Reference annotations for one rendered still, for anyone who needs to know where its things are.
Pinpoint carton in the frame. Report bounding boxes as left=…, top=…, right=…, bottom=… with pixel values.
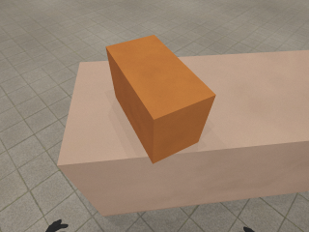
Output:
left=105, top=35, right=216, bottom=164

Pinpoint left robot hand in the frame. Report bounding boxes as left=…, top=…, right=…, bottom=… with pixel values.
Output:
left=45, top=219, right=68, bottom=232

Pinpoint pedestal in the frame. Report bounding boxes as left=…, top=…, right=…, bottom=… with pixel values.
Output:
left=57, top=50, right=309, bottom=217

